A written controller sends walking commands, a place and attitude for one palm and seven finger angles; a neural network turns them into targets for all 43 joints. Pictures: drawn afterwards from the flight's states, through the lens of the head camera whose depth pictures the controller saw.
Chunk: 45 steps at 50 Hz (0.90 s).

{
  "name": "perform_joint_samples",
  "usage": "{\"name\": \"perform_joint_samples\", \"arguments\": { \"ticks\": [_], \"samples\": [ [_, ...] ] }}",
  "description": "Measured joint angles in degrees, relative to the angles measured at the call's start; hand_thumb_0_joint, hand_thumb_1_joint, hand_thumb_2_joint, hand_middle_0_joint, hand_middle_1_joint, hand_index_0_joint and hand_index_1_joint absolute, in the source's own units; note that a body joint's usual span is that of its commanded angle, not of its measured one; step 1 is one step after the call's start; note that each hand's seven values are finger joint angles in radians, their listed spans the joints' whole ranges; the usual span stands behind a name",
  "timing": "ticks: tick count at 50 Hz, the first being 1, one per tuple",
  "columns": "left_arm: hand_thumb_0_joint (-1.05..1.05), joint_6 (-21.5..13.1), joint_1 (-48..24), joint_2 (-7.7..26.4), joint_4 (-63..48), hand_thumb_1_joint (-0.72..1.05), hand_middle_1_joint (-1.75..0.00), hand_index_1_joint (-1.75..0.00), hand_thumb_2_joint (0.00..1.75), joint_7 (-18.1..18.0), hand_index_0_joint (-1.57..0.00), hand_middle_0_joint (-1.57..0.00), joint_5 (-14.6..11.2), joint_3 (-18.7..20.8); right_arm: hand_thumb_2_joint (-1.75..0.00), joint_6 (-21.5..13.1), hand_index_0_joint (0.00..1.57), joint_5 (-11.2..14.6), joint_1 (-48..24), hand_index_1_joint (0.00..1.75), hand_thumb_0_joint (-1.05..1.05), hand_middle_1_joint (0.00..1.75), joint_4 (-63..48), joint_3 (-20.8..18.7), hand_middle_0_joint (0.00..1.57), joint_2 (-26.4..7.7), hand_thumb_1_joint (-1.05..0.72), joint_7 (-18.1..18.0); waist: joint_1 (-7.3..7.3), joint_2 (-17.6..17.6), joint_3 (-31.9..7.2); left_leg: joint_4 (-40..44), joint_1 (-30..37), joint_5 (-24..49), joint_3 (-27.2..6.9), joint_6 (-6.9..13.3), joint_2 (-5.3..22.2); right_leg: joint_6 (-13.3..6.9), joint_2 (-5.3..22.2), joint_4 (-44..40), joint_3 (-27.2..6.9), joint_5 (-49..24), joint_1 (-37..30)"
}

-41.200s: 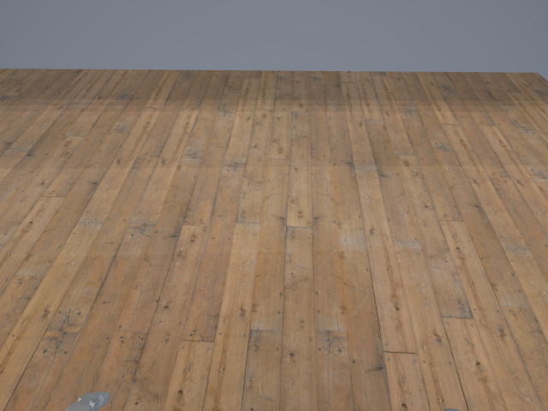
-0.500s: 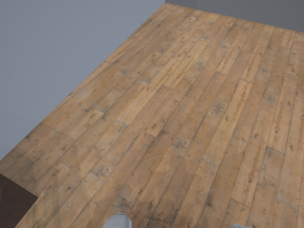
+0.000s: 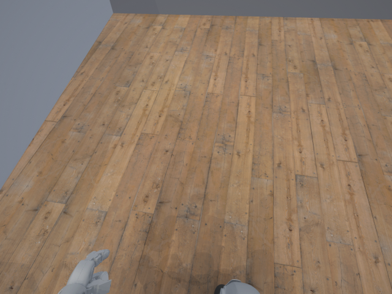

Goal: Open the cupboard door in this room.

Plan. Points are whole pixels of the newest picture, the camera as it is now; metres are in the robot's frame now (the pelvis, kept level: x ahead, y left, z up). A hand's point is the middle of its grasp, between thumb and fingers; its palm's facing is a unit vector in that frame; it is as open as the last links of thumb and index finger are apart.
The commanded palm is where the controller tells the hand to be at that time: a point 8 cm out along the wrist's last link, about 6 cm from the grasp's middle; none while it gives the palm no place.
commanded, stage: walk to a spot facing it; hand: left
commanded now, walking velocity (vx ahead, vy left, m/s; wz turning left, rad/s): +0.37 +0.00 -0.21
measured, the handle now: out of the picture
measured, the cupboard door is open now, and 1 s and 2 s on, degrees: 46 46 46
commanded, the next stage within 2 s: turn to face it in 0.46 s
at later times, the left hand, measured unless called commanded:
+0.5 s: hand (132, 276) +0.18 +0.16 -0.16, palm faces +0.04 -0.98 -0.18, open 7.3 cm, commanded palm none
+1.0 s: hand (152, 154) +0.52 +0.15 -0.13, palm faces +0.16 -0.96 -0.22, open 7.3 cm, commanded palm none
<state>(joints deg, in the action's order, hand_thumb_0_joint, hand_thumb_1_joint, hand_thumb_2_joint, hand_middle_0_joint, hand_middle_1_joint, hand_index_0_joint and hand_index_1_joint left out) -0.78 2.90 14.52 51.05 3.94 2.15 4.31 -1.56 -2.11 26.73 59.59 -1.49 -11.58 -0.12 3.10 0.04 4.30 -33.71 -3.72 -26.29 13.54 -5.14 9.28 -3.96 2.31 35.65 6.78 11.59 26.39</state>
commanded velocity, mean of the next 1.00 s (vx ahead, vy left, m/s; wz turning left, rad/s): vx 0.18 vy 0.00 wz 0.28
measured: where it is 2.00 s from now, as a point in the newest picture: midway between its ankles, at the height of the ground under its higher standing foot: (217, 225)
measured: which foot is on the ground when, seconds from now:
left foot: down 0.00-0.00, up 0.02-0.50, down 0.52-0.90, up 0.92-1.00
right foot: down 0.00-0.52, up 0.54-0.88, down 0.90-1.00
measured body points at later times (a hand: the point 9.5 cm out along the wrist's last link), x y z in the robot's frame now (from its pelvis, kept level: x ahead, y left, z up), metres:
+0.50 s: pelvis +0.25 -0.02 +0.01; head +0.28 -0.01 +0.46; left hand +0.18 +0.21 -0.15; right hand +0.38 -0.25 -0.12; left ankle +0.37 +0.08 -0.71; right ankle +0.09 -0.08 -0.71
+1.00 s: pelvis +0.42 -0.06 +0.02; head +0.45 -0.06 +0.46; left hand +0.51 +0.20 -0.12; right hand +0.45 -0.30 -0.14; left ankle +0.36 +0.06 -0.65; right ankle +0.44 -0.17 -0.72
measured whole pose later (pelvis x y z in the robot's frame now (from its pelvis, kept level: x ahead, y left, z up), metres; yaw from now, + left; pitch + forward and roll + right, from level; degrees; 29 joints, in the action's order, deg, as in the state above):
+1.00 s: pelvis +0.42 -0.06 +0.02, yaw +10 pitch +2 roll +1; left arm -0.7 6.5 10.5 52.3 -0.7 1.5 3.0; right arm 3.0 -0.9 16.9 59.1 -3.7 -11.5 -0.1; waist 2.7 0.1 2.0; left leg -60.0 -26.5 -29.5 1.1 -2.4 0.7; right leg -0.3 4.4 32.8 7.4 16.8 17.5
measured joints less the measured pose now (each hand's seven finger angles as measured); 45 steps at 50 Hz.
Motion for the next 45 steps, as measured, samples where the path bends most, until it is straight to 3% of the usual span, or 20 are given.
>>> {"name": "perform_joint_samples", "arguments": {
  "ticks": [3,5,9,12,18,23,25,27,29,30,32,35,38,43,45],
  "samples": [
    [0.0,-1.45,-0.35,-1.01,0.01,0.91,-0.3,-0.3,0.9,-1.67,-0.2,-0.2,-0.96,-0.15,-0.9,2.07,0.2,0.94,-2.63,0.3,0.01,0.3,2.01,-0.35,0.2,-0.65,-0.91,0.36,-0.02,0.78,1.7,-26.64,-10.91,-1.9,-7.81,2.21,-0.52,-1.44,-1.69,4.05,0.09,3.0,-1.47],
    [0.0,-1.2,1.18,-1.92,0.73,0.91,-0.3,-0.3,0.9,-2.37,-0.2,-0.2,-1.2,-0.63,-0.9,2.26,0.2,0.85,-5.02,0.3,0.01,0.3,1.79,-0.76,0.2,-0.76,-0.91,0.33,0.22,0.89,1.43,-33.3,-17.41,1.88,-9.51,2.44,-0.89,-1.39,-2.78,0.55,-0.14,3.59,-4.71],
    [0.0,-1.29,5.5,-3.82,3.62,0.91,-0.3,-0.3,0.9,-2.87,-0.2,-0.2,-1.03,-1.31,-0.9,1.53,0.2,0.32,-9.13,0.3,0.01,0.3,-0.68,-1.1,0.2,0.1,-0.91,0.54,0.04,-0.27,-0.55,-27.98,-25.08,8.18,-9.3,2.08,-0.71,-1.8,-4.23,-8.86,-1.4,1.62,-11.26],
    [-0.02,-2.48,8.37,-3.63,5.29,0.95,-0.3,-0.3,0.9,-3.55,-0.2,-0.2,-1.48,-0.27,-0.9,0.99,0.19,0.31,-11.3,0.3,0.01,0.3,-1.99,-1.21,0.2,1.01,-0.91,0.92,-1.17,-0.61,-2.09,-21.51,-27.69,12.0,-9.57,1.75,-0.98,-2.14,-5.26,-14.16,-2.02,1.29,-15.65],
    [-0.01,-3.74,14.61,-3.74,9.16,0.94,-0.3,-0.3,0.9,-3.6,-0.2,-0.2,-1.24,-1.0,-0.9,0.88,0.19,0.57,-16.52,0.3,0.01,0.3,-2.63,-1.12,0.2,1.76,-0.91,1.55,-3.85,-0.08,-3.03,-12.81,-28.8,15.1,-9.19,2.04,-2.55,-1.68,-6.72,-19.41,-2.82,4.07,-24.02],
    [0.0,-3.61,19.9,-4.35,12.48,0.92,-0.3,-0.3,0.9,-4.05,-0.2,-0.2,-1.02,-1.7,-0.9,0.57,0.2,0.79,-21.16,0.3,0.01,0.3,-3.44,-0.69,0.2,2.16,-0.91,1.93,-5.69,-1.13,-2.08,-5.25,-26.35,14.82,-7.45,4.23,-5.3,-0.34,-5.99,-18.87,-3.23,9.6,-30.18],
    [0.0,-3.24,21.88,-4.68,13.84,0.92,-0.3,-0.3,0.9,-4.08,-0.2,-0.2,-1.1,-1.85,-0.9,-0.43,0.2,0.57,-22.21,0.3,0.01,0.3,-4.09,-0.38,0.2,2.16,-0.91,1.66,-5.59,-1.71,-1.61,-0.45,-22.98,16.78,-6.28,5.97,-7.01,0.46,-5.02,-13.44,-3.08,13.59,-30.54],
    [0.0,-2.43,23.29,-5.45,14.77,0.91,-0.3,-0.3,0.9,-3.89,-0.2,-0.2,-1.48,-2.15,-0.9,-1.8,0.2,0.0,-22.37,0.3,0.01,0.3,-4.87,-0.24,0.2,1.73,-0.91,1.14,-5.27,-0.76,-1.67,-1.21,-21.32,17.65,-7.04,8.91,-6.81,1.51,-4.82,4.27,-2.69,16.5,-24.41],
    [0.0,-1.41,22.23,-5.31,14.85,0.91,-0.3,-0.3,0.9,-3.82,-0.2,-0.2,-1.47,-2.26,-0.9,-2.26,0.2,0.08,-21.49,0.3,0.0,0.3,-5.09,0.01,0.2,2.02,-0.91,0.56,-5.17,-1.63,-1.03,-3.59,-19.98,13.89,-6.25,9.11,-7.42,1.9,-3.92,24.51,-4.26,17.07,-15.77],
    [0.01,-1.08,21.18,-5.19,14.46,0.91,-0.3,-0.3,0.9,-3.82,-0.2,-0.2,-1.26,-2.14,-0.9,-2.29,0.2,0.18,-20.46,0.3,0.0,0.3,-4.95,0.07,0.2,2.09,-0.91,0.31,-5.03,-1.76,-1.04,-3.06,-19.01,12.96,-6.34,8.91,-7.76,2.27,-3.33,30.8,-4.33,16.07,-11.66],
    [0.01,-0.66,17.95,-4.95,12.85,0.91,-0.3,-0.3,0.9,-3.59,-0.2,-0.2,-0.8,-1.91,-0.9,-2.24,0.2,0.36,-17.98,0.3,0.0,0.3,-4.02,0.11,0.2,2.14,-0.91,-0.31,-4.81,-1.52,-0.74,-0.01,-16.83,13.5,-7.39,7.95,-8.52,3.36,-1.36,34.89,-3.88,13.06,-4.91],
    [0.01,-0.6,12.82,-5.07,8.97,0.91,-0.3,-0.3,0.9,-3.43,-0.2,-0.2,-0.61,-1.78,-0.9,-1.68,0.2,0.68,-14.42,0.3,0.0,0.3,-1.66,-0.19,0.2,1.79,-0.93,-1.3,-4.61,-0.7,-0.21,4.7,-14.2,14.99,-9.72,8.14,-9.45,5.0,1.32,26.66,-4.31,10.23,0.8],
    [0.01,-0.42,8.74,-5.04,5.81,0.91,-0.3,-0.3,0.9,-3.51,-0.2,-0.2,-0.65,-1.49,-0.9,-0.22,0.2,0.67,-11.58,0.3,0.0,0.3,0.19,-0.12,0.2,1.23,-0.94,-0.96,-3.78,-0.12,-0.33,6.21,-13.04,14.79,-12.08,7.66,-9.69,6.21,2.19,15.78,-5.12,7.61,2.26],
    [0.0,0.34,4.72,-3.78,3.13,0.92,-0.3,-0.3,0.9,-3.51,-0.2,-0.2,-0.77,-0.88,-0.9,2.3,0.2,0.69,-8.48,0.3,0.0,0.3,1.02,-0.62,0.2,1.5,-0.93,-0.46,-1.63,0.12,-1.56,3.29,-12.93,11.06,-15.51,5.64,-9.41,7.17,0.52,2.68,-4.0,3.62,-2.19],
    [0.0,-0.19,4.4,-2.87,2.07,0.91,-0.3,-0.3,0.9,-3.64,-0.2,-0.2,-0.72,-0.75,-0.9,2.84,0.2,1.04,-7.43,0.3,0.01,0.3,0.62,-0.87,0.2,1.72,-0.92,-0.26,-1.37,-1.07,-2.67,-0.14,-14.14,8.42,-15.9,4.69,-10.28,6.04,0.91,-3.73,-4.02,-0.17,-5.77]
  ]
}}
